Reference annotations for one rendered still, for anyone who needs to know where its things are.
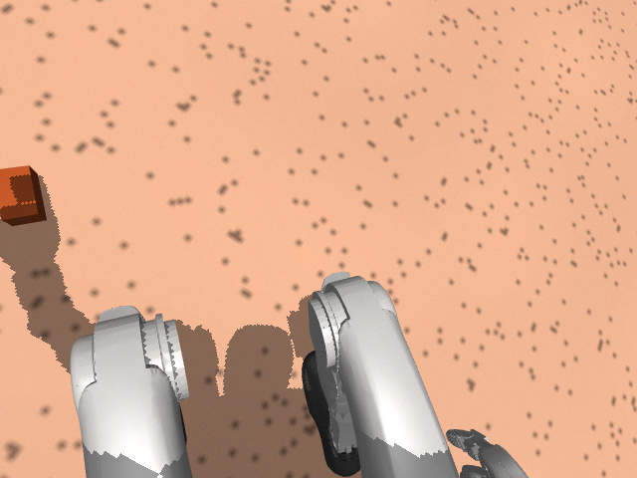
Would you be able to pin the right robot hand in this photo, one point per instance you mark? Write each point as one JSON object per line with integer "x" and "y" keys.
{"x": 496, "y": 462}

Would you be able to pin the right robot foot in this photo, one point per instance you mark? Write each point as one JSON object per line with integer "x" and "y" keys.
{"x": 341, "y": 464}

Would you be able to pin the small box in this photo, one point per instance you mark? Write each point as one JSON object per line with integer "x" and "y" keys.
{"x": 21, "y": 200}

